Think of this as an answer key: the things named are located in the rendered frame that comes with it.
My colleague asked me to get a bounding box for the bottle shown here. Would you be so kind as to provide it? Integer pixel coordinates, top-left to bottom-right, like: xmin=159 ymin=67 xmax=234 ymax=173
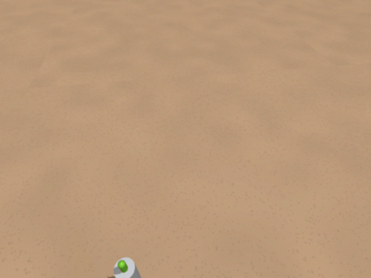
xmin=114 ymin=257 xmax=141 ymax=278

